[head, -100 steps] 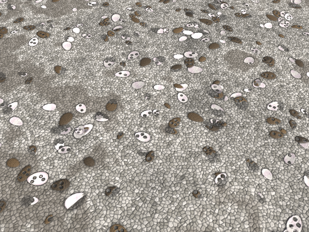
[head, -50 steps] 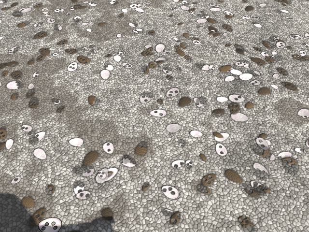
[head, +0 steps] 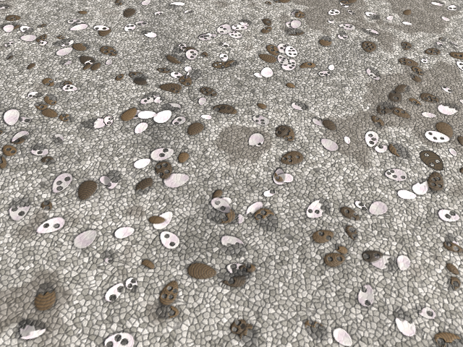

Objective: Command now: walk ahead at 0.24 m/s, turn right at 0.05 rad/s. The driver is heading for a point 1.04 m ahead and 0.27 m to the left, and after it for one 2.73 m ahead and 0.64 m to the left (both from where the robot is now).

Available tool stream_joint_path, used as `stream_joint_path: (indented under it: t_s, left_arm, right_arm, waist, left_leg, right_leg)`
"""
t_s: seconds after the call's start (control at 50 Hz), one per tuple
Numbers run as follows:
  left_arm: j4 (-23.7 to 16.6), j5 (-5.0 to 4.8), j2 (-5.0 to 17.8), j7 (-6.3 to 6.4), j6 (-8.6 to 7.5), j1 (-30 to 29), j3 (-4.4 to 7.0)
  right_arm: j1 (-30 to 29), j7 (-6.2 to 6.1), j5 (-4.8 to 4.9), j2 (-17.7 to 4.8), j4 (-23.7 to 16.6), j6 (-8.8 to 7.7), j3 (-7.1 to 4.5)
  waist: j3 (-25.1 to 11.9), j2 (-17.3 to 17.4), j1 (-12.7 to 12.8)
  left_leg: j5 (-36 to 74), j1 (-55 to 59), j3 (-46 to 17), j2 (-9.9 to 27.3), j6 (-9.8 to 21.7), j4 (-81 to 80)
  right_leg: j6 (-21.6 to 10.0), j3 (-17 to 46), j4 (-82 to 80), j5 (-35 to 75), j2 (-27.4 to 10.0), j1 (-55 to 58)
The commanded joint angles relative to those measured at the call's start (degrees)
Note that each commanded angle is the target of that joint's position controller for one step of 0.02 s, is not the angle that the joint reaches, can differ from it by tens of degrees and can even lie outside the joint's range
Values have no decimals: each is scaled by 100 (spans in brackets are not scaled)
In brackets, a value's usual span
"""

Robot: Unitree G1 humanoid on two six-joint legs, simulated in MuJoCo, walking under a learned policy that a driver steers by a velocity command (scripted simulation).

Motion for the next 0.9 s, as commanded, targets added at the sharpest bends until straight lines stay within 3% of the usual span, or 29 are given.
stream_joint_path:
  t_s: [0.02, 0.04, 0.06, 0.08, 0.1, 0.12, 0.14, 0.16, 0.18, 0.2, 0.26, 0.32, 0.38, 0.46, 0.52, 0.54, 0.56, 0.58, 0.6, 0.62, 0.64, 0.66, 0.68, 0.74, 0.82, 0.9]
  left_arm:
    - [-523, -18, 500, -54, -160, -293, 146]
    - [-380, 31, 659, -14, -161, 142, 225]
    - [-300, 108, 913, 53, -168, 694, 300]
    - [-277, 285, 1474, 137, -106, 1390, 400]
    - [-162, 236, 1377, 127, 7, 1551, 396]
    - [-183, 179, 1016, 105, 46, 1358, 293]
    - [-225, 126, 834, 106, 47, 868, 222]
    - [-244, 88, 630, 91, 42, 439, 143]
    - [-244, 111, 515, 78, 30, 91, 111]
    - [-210, 194, 539, 77, -2, -74, 124]
    - [-84, 258, 568, 147, -63, -231, 145]
    - [38, 199, 707, 253, 12, -179, 195]
    - [80, 157, 903, 273, 120, -246, 255]
    - [167, 45, 1132, 202, 229, -169, 339]
    - [235, -104, 1192, 176, 281, -160, 371]
    - [350, -116, 1077, 160, 286, 84, 352]
    - [375, 38, 833, 142, 267, 306, 285]
    - [-1, 288, 535, 149, 240, 51, 150]
    - [-11, 226, 785, 158, 248, -371, 224]
    - [-43, 69, 860, 154, 275, -404, 252]
    - [43, 46, 839, 191, 289, -291, 262]
    - [61, 108, 932, 210, 278, -243, 292]
    - [74, 122, 952, 183, 263, -223, 310]
    - [29, 39, 819, 75, 177, -384, 267]
    - [-19, 45, 715, 12, -24, -659, 216]
    - [4, 3, 691, -94, -173, -655, 171]
  right_arm:
    - [-206, -17, 73, -1149, -277, 38, -258]
    - [-252, -27, 81, -1062, -294, 50, -224]
    - [-253, -18, 5, -864, -337, 22, -145]
    - [46, 2, -218, -359, -527, -36, 39]
    - [502, -46, -53, -356, -402, -46, 43]
    - [216, -86, 85, -990, -305, 26, -153]
    - [-116, -116, 117, -1006, -391, 110, -193]
    - [-156, -166, 63, -905, -339, 233, -199]
    - [-155, -213, 13, -831, -343, 363, -218]
    - [-89, -235, -5, -731, -340, 460, -218]
    - [-268, -251, -7, -636, -576, 551, -254]
    - [-712, -173, -46, -575, -884, 568, -231]
    - [-1042, -42, -37, -574, -1123, 598, -209]
    - [-1346, 86, -17, -697, -1425, 645, -245]
    - [-1270, 156, -6, -734, -1537, 654, -300]
    - [-1114, 126, -33, -885, -1510, 640, -367]
    - [-758, 26, -29, -1440, -1491, 619, -549]
    - [-735, -45, -136, -2077, -1655, 573, -650]
    - [-571, 21, -203, -1650, -1670, 441, -531]
    - [-773, 44, -187, -1523, -1641, 338, -469]
    - [-1074, 30, -92, -1410, -1647, 293, -456]
    - [-1193, 2, 38, -1249, -1630, 306, -416]
    - [-1237, -27, 68, -1200, -1643, 319, -375]
    - [-1199, -69, 0, -1213, -1724, 285, -361]
    - [-1016, -108, 1, -1378, -1629, 212, -409]
    - [-835, -40, 0, -1314, -1508, 181, -358]
  waist:
    - [251, 1140, 398]
    - [-26, 950, 644]
    - [-530, 690, 913]
    - [-1577, -675, 984]
    - [-2146, -1615, 929]
    - [-1560, -866, 1022]
    - [-1007, -715, 852]
    - [-685, -496, 669]
    - [-409, -544, 493]
    - [-291, -634, 394]
    - [-120, -638, 329]
    - [-146, -448, 436]
    - [-105, -349, 520]
    - [-84, -344, 611]
    - [-209, -325, 469]
    - [-292, -126, 424]
    - [-562, 807, 389]
    - [-601, 2265, 433]
    - [-1095, 1328, 54]
    - [-912, 1057, 192]
    - [-754, 775, 364]
    - [-717, 656, 438]
    - [-717, 762, 503]
    - [-444, 930, 436]
    - [-146, 993, 326]
    - [-86, 1032, 223]
  left_leg:
    - [2476, -548, -843, 1159, 846, 117]
    - [3109, -624, -727, 947, 675, 644]
    - [2795, -1041, -504, 627, 392, 1475]
    - [294, -2547, -222, 84, -12, 3250]
    - [-2202, -3136, -399, -313, -195, 4417]
    - [-2086, -3254, -652, -102, -235, 5146]
    - [-1784, -3517, -499, 29, -225, 5313]
    - [-1464, -3400, -409, 196, -281, 5156]
    - [-1118, -3118, -353, 311, -333, 4971]
    - [-765, -2770, -220, 279, -381, 5043]
    - [-318, -2806, -159, 310, -455, 4762]
    - [36, -2972, -158, 466, -436, 4105]
    - [116, -2770, -1, 519, -353, 3523]
    - [-130, -2566, 258, 423, -168, 2841]
    - [306, -1978, 539, 173, 117, 1692]
    - [1031, -1418, 484, 29, 284, 1114]
    - [3034, -344, -421, 559, 621, 804]
    - [4655, 417, -2673, 2055, 1889, 719]
    - [4647, 366, -2731, 2177, 2323, 671]
    - [4434, 214, -2165, 1913, 2093, 678]
    - [3890, 71, -1786, 1564, 1739, 696]
    - [2868, 9, -1717, 1383, 1522, 578]
    - [2005, -240, -1671, 1227, 1457, 403]
    - [-472, -469, -1965, 1035, 1465, -187]
    - [-669, -684, -2102, 957, 1443, -225]
    - [-776, -1015, -2138, 959, 1382, -121]
  right_leg:
    - [-243, -184, -771, 303, 294, 957]
    - [-396, -187, -1185, 642, 369, 1738]
    - [-572, 133, -1257, 1483, -64, 2866]
    - [-1148, 1539, -628, 3486, -1607, 4927]
    - [-1829, 2665, -1076, 3378, -2427, 4861]
    - [-1684, 2205, -1293, 2706, -2095, 4095]
    - [-1484, 1625, -1406, 2339, -1840, 3551]
    - [-1341, 1147, -1583, 2046, -1571, 2969]
    - [-1261, 770, -1818, 1745, -1380, 2349]
    - [-1290, 494, -2014, 1707, -1252, 1870]
    - [-1494, 96, -2255, 1691, -1345, 1628]
    - [-1562, -57, -2280, 1451, -1503, 1955]
    - [-1586, -225, -2288, 1101, -1590, 1999]
    - [-1482, -321, -1945, 1314, -1740, 2326]
    - [-1094, -567, -1208, 1508, -1653, 2507]
    - [-784, -802, -688, 1232, -1399, 2304]
    - [-298, -1238, 578, 368, -889, 1483]
    - [299, -1261, 2280, -2860, 117, -434]
    - [296, -100, 3315, -3367, 194, -638]
    - [208, 105, 3561, -2964, 94, -782]
    - [148, 190, 3370, -2494, -18, -820]
    - [122, 221, 3018, -2061, -98, -894]
    - [108, 167, 2857, -1702, -75, -653]
    - [86, 122, 1856, -1101, 85, -544]
    - [85, 219, 521, -914, 224, -159]
    - [-1, 64, -82, -759, 229, 441]
Next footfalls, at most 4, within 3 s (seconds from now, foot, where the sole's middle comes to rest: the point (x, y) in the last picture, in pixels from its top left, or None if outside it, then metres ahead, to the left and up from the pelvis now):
0.06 right None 0.16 -0.14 -0.78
0.56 left None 0.15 0.12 -0.78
1.02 right None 0.32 -0.06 -0.78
1.46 left None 0.47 0.33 -0.78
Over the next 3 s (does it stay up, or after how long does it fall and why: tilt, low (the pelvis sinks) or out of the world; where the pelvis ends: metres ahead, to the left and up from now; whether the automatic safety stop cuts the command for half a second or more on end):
stays up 1.19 0.28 -0.01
